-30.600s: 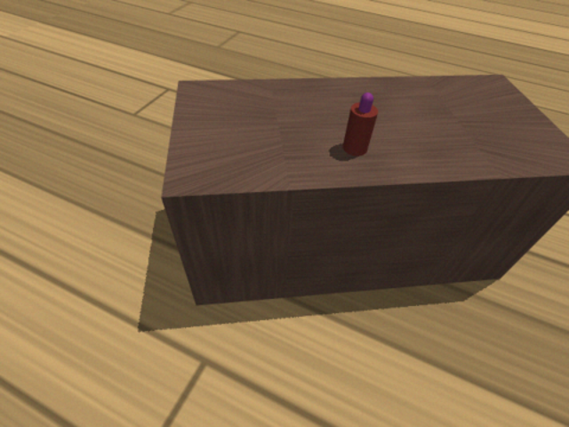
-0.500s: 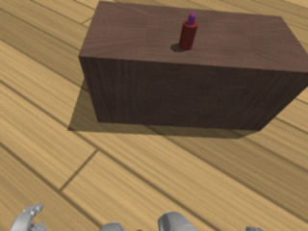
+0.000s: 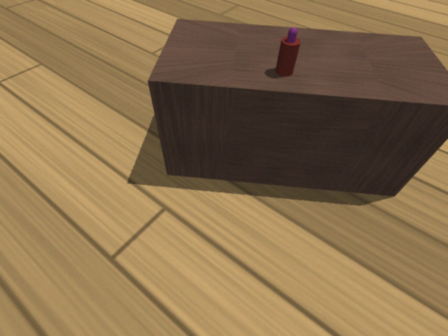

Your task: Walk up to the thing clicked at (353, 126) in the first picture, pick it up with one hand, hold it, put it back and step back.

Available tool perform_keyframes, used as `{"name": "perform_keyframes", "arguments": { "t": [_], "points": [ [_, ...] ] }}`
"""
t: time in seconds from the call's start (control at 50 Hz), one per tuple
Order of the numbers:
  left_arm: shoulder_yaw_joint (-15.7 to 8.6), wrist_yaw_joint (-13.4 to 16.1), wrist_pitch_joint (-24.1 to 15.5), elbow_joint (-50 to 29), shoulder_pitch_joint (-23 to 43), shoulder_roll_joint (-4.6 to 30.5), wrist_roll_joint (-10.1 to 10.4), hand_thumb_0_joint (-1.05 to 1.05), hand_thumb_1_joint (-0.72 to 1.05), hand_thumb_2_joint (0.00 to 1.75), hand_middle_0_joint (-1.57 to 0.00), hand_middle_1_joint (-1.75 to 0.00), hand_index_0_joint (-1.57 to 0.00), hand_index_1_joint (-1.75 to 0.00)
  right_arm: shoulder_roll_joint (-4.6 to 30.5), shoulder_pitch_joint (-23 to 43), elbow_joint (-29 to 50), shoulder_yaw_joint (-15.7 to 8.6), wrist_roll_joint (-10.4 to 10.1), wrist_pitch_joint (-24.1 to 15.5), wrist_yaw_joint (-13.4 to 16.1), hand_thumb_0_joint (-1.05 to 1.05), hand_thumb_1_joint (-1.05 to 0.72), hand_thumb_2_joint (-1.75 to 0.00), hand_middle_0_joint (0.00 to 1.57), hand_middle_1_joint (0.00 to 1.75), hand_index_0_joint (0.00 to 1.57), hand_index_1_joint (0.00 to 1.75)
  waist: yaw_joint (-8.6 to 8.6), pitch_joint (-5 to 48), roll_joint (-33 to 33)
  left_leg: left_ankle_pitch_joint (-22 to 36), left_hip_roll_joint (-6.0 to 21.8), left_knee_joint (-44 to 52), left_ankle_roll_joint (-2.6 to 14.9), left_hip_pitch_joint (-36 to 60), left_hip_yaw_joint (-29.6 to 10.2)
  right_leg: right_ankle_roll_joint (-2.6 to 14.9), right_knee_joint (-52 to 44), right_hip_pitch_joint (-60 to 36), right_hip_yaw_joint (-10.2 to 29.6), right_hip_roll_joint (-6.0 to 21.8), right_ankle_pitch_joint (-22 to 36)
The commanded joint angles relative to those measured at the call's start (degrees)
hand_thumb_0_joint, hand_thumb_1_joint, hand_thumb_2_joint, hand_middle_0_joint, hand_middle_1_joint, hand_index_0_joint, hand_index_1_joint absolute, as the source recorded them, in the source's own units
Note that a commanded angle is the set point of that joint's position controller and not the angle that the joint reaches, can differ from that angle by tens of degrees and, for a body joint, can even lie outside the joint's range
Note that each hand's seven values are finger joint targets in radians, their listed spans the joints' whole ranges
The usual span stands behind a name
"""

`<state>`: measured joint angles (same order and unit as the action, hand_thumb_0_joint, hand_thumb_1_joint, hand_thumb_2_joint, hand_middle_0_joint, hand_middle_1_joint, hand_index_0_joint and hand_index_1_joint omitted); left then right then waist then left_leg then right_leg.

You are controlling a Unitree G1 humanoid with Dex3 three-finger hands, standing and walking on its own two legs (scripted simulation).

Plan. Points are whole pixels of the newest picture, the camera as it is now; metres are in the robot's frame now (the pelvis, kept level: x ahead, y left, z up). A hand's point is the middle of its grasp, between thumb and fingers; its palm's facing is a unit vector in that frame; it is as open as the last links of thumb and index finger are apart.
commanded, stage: step back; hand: right
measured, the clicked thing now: (288, 51) +1.13 -0.23 -0.07
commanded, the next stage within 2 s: stand in 0.82 s
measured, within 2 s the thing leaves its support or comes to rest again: neither
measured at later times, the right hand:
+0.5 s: hand out of the picture +0.12 -0.27 -0.15, palm faces -0.05 +0.93 -0.38, open 7.4 cm
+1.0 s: hand (346, 332) +0.17 -0.24 -0.12, palm faces +0.01 +0.95 -0.32, open 7.4 cm
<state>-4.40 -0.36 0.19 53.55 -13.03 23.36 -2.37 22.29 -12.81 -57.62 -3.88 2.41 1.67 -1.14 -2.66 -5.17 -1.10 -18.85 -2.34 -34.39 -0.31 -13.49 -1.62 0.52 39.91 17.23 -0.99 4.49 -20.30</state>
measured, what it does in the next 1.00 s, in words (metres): steps on the spot: left foot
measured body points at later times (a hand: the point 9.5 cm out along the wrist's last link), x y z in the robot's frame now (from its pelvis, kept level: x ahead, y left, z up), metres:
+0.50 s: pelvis +0.03 +0.00 +0.00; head +0.05 +0.00 +0.45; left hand +0.10 +0.32 -0.11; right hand +0.12 -0.31 -0.12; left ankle +0.08 +0.14 -0.72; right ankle +0.03 -0.12 -0.72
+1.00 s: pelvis +0.05 +0.01 +0.02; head +0.06 +0.01 +0.47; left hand +0.15 +0.31 -0.11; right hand +0.17 -0.28 -0.10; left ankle +0.08 +0.14 -0.72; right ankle +0.03 -0.12 -0.72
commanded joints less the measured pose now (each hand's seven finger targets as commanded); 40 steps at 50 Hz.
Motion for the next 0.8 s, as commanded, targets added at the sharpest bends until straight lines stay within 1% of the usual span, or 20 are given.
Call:
{"name": "perform_keyframes", "arguments": {
  "t": [0.0,0.04,0.08,0.12,0.18,0.2,0.22,0.24,0.26,0.3,0.36,0.4,0.44,0.46,0.48,0.5,0.52,0.58,0.62,0.78],
  "points": [
    [-2.37,0.82,-1.35,-4.95,8.48,12.85,0.72,0.00,0.90,0.90,-0.20,-0.30,-0.20,-0.30,19.88,-0.67,5.01,-4.76,-0.05,-3.56,0.67,0.00,-0.90,-0.90,0.20,0.30,0.20,0.30,5.94,0.22,8.74,-30.10,22.08,24.09,14.75,0.66,-33.35,0.91,11.66,14.02,3.83,-2.28,-12.77],
    [-1.77,0.12,-1.62,-3.45,4.93,10.64,1.40,0.00,0.90,0.90,-0.20,-0.30,-0.20,-0.30,14.08,3.49,5.53,-2.74,0.02,-4.30,1.07,0.00,-0.90,-0.90,0.20,0.30,0.20,0.30,2.63,-0.77,5.16,-15.44,16.09,20.61,11.23,3.13,-22.28,0.79,11.01,13.67,5.60,-1.50,-6.82],
    [-1.74,-0.23,-2.31,-2.12,2.19,10.80,1.32,0.00,0.90,0.90,-0.20,-0.30,-0.20,-0.30,14.54,4.02,5.28,-2.98,-0.18,-4.24,0.92,0.00,-0.90,-0.90,0.20,0.30,0.20,0.30,2.37,0.80,10.72,-10.60,15.04,18.72,10.81,2.04,-16.62,0.49,5.28,8.57,1.74,-1.35,-5.95],
    [-1.94,-0.48,-2.39,-1.18,2.08,9.96,1.24,0.00,0.90,0.90,-0.20,-0.30,-0.20,-0.30,13.88,4.50,5.51,-2.81,0.04,-3.66,0.60,0.00,-0.90,-0.90,0.20,0.30,0.20,0.30,3.04,1.20,11.84,-10.78,13.70,18.25,10.01,-2.07,-13.51,-0.03,0.36,1.93,-0.87,-3.58,-5.32],
    [-2.13,0.22,-2.95,0.82,-0.97,8.74,0.64,0.00,0.90,0.90,-0.20,-0.30,-0.20,-0.30,12.69,6.30,5.97,-2.32,-0.73,-2.39,0.40,0.00,-0.90,-0.90,0.20,0.30,0.20,0.30,0.29,2.15,9.90,-9.87,11.35,10.67,7.07,-8.55,-8.92,0.80,-12.93,-10.50,-3.79,-6.72,2.32],
    [-2.42,0.64,-3.26,1.48,-2.08,9.63,0.27,0.00,0.90,0.90,-0.20,-0.30,-0.20,-0.30,10.21,5.67,6.39,-1.44,-1.02,-2.20,0.47,0.00,-0.90,-0.90,0.20,0.30,0.20,0.30,-0.43,2.83,6.21,-9.61,9.29,6.12,5.29,-12.59,-6.95,1.29,-15.32,-16.08,-1.26,-5.81,2.76],
    [-3.37,1.16,-3.68,1.30,-3.32,12.67,-0.33,0.00,0.90,0.90,-0.20,-0.30,-0.20,-0.30,7.40,5.49,7.27,-0.52,-1.37,-2.32,0.54,0.00,-0.90,-0.90,0.20,0.30,0.20,0.30,-1.49,3.66,-2.11,-9.61,4.57,-3.85,2.81,-20.52,-4.18,4.52,-20.14,-20.34,14.52,2.70,-6.04],
    [-4.19,1.21,-3.88,1.47,-4.22,17.50,-0.28,0.00,0.90,0.90,-0.20,-0.30,-0.20,-0.30,7.38,6.65,7.41,-0.51,-1.17,-2.24,1.06,0.00,-0.90,-0.90,0.20,0.30,0.20,0.30,-2.50,2.40,-8.90,-15.12,-0.72,-14.95,1.77,-21.97,-2.16,10.25,-27.85,-14.05,31.29,15.27,-18.49],
    [-4.48,1.08,-4.09,-0.35,-0.29,18.47,-0.24,0.00,0.90,0.90,-0.20,-0.30,-0.20,-0.30,10.69,5.46,6.55,-1.62,-0.74,-2.40,1.60,0.00,-0.90,-0.90,0.20,0.30,0.20,0.30,-1.22,-1.02,-5.36,-15.22,2.53,-19.91,1.10,-19.59,-6.55,15.14,-27.24,-7.35,35.28,20.79,-15.52],
    [-3.64,1.26,-4.56,-1.24,1.68,14.49,0.65,0.00,0.90,0.90,-0.20,-0.30,-0.20,-0.30,10.64,2.64,4.95,-1.63,-1.26,-2.93,1.39,0.00,-0.90,-0.90,0.20,0.30,0.20,0.30,0.48,-0.97,-0.37,-10.24,3.93,-19.74,1.27,-19.59,-7.52,13.03,-23.67,-10.08,24.61,15.58,-0.45],
    [-2.69,1.12,-4.63,-1.34,4.54,13.26,0.59,0.00,0.90,0.90,-0.20,-0.30,-0.20,-0.30,9.21,0.74,3.44,-1.37,-1.02,-3.28,0.97,0.00,-0.90,-0.90,0.20,0.30,0.20,0.30,1.48,2.83,-5.36,-7.37,4.69,-11.55,0.16,-9.77,-2.77,10.15,-19.50,-5.74,12.48,11.28,14.69],
    [-2.09,0.97,-4.13,-1.58,6.15,12.89,0.81,0.00,0.90,0.90,-0.20,-0.30,-0.20,-0.30,8.06,1.10,3.15,-1.22,-1.02,-3.31,0.90,0.00,-0.90,-0.90,0.20,0.30,0.20,0.30,1.95,4.11,-7.71,-4.11,4.05,-3.35,-0.09,-3.78,1.66,9.02,-16.34,-3.48,8.51,9.87,22.17],
    [-1.33,1.00,-3.16,-1.72,7.07,12.13,1.61,0.00,0.90,0.90,-0.20,-0.30,-0.20,-0.30,7.60,0.76,1.89,-1.37,-0.77,-3.46,1.23,0.00,-0.90,-0.90,0.20,0.30,0.20,0.30,3.33,5.29,-5.86,7.15,2.22,6.32,0.41,2.51,4.20,6.33,-10.09,-1.57,5.00,7.02,26.24],
    [-0.73,1.05,-2.75,-1.84,6.48,10.81,1.76,0.00,0.90,0.90,-0.20,-0.30,-0.20,-0.30,8.03,0.94,1.62,-1.53,-0.64,-3.59,1.58,0.00,-0.90,-0.90,0.20,0.30,0.20,0.30,3.42,6.11,-4.37,12.95,3.33,9.19,1.08,5.60,2.58,4.44,-7.07,-0.80,4.04,5.45,26.70],
    [-0.06,1.03,-2.49,-2.06,5.56,8.97,2.08,0.00,0.90,0.90,-0.20,-0.30,-0.20,-0.30,9.90,1.24,1.64,-1.83,-0.39,-3.85,1.91,0.00,-0.90,-0.90,0.20,0.30,0.20,0.30,2.87,8.27,0.39,19.91,8.69,9.36,2.61,8.29,-3.28,2.50,-4.65,0.82,2.98,3.06,22.43],
    [0.29,0.95,-1.89,-1.89,5.56,7.73,2.78,0.00,0.90,0.90,-0.20,-0.30,-0.20,-0.30,12.89,4.67,2.75,-1.84,-0.47,-4.01,2.05,0.00,-0.90,-0.90,0.20,0.30,0.20,0.30,1.76,8.97,5.89,16.02,16.07,12.25,6.78,3.24,-13.13,0.23,-2.36,0.23,0.99,-2.18,7.53],
    [-0.32,1.24,-1.34,-0.13,5.22,9.33,2.86,0.00,0.90,0.90,-0.20,-0.30,-0.20,-0.30,14.97,7.16,2.80,-1.96,-1.30,-3.76,1.85,0.00,-0.90,-0.90,0.20,0.30,0.20,0.30,1.23,7.95,7.78,10.92,19.16,13.24,10.62,-3.56,-14.42,0.56,-1.98,-5.50,0.20,-3.11,-3.58],
    [0.20,1.15,-1.87,2.25,4.20,9.29,1.91,0.00,0.90,0.90,-0.20,-0.30,-0.20,-0.30,11.92,11.55,2.25,-0.73,-1.03,-3.30,1.78,0.00,-0.90,-0.90,0.20,0.30,0.20,0.30,0.07,6.90,7.48,11.66,14.14,10.77,5.76,-3.16,-7.79,1.68,-10.28,-8.09,2.29,-0.98,5.55],
    [-0.27,1.00,-2.40,2.88,5.30,10.98,1.90,0.00,0.90,0.90,-0.20,-0.30,-0.20,-0.30,10.31,10.96,1.26,-0.15,-1.38,-3.33,1.82,0.00,-0.90,-0.90,0.20,0.30,0.20,0.30,1.44,7.72,5.83,14.09,10.63,8.69,3.13,-2.02,-4.07,2.02,-12.28,-9.48,5.10,0.99,14.79],
    [0.29,1.17,-2.58,5.26,8.71,10.55,1.86,0.00,0.90,0.90,-0.20,-0.30,-0.20,-0.30,8.90,13.53,-1.68,0.35,-1.65,-3.16,1.62,0.00,-0.90,-0.90,0.20,0.30,0.20,0.30,2.11,9.63,1.55,20.18,10.42,9.55,2.45,5.33,-0.85,1.48,-16.62,-9.63,6.20,2.40,22.13]
  ]
}}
